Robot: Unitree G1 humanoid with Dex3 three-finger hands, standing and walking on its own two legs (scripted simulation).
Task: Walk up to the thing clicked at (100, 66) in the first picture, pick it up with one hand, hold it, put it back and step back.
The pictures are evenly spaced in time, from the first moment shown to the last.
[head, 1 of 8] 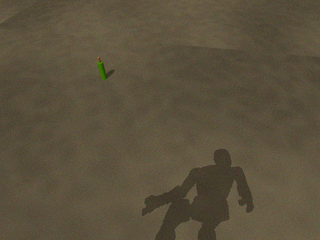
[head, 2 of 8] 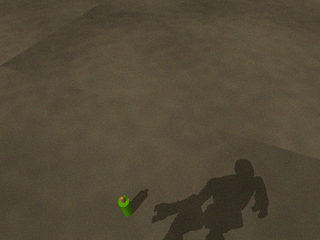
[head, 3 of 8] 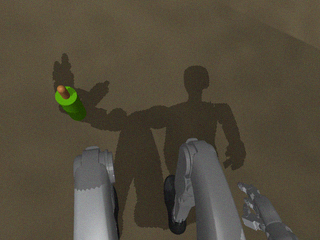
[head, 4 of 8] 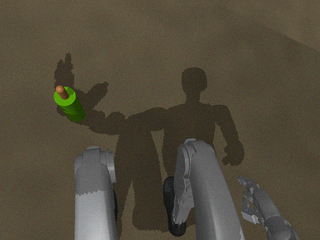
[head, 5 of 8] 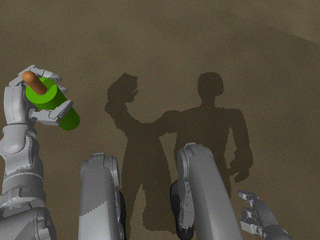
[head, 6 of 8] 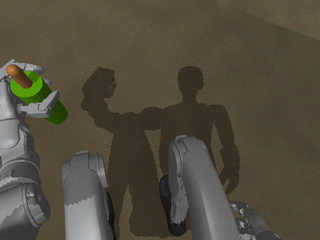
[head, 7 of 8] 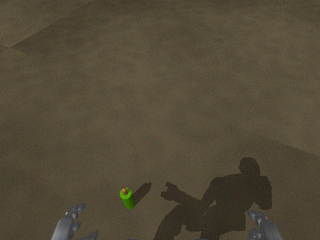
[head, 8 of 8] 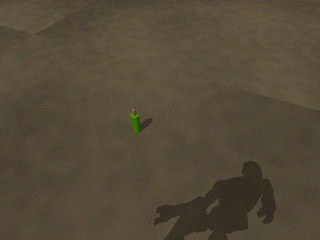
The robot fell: no
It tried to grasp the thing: yes
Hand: left
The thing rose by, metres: 0.64
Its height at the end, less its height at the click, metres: +0.00
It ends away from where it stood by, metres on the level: 0.02
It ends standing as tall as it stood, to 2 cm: yes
